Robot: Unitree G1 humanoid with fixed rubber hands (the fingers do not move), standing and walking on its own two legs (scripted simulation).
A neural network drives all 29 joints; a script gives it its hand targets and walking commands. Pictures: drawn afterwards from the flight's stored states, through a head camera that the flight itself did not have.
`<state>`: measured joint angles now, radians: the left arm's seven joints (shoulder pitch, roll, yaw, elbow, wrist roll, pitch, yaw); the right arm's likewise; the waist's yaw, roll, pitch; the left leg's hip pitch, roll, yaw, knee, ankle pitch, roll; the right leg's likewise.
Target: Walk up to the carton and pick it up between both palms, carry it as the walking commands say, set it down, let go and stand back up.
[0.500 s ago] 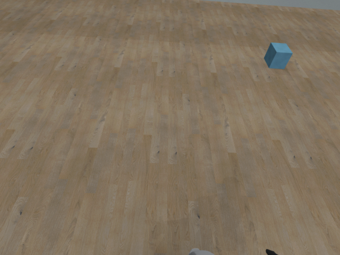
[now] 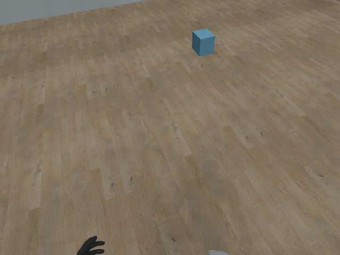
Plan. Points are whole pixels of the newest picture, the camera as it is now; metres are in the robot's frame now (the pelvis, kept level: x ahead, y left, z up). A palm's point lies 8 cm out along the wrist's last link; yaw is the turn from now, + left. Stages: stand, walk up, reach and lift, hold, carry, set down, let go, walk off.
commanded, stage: walk up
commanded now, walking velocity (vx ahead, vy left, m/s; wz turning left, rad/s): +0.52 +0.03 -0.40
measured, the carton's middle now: (202, 42) +2.24 -0.53 -0.64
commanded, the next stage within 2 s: none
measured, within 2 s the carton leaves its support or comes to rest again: neither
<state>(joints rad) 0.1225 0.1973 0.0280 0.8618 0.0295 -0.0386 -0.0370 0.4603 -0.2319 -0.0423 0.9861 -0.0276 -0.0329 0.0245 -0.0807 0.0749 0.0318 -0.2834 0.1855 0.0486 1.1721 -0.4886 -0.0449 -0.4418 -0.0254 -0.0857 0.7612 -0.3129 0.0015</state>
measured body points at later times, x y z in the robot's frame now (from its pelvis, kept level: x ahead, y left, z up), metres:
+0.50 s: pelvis +0.21 +0.01 +0.03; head +0.21 +0.04 +0.48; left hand +0.32 +0.24 -0.12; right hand +0.19 -0.23 -0.10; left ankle +0.23 +0.10 -0.71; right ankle +0.22 -0.14 -0.63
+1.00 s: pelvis +0.42 -0.06 +0.03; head +0.42 -0.07 +0.48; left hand +0.46 +0.18 -0.11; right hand +0.49 -0.31 -0.11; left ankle +0.52 +0.06 -0.66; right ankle +0.36 -0.17 -0.71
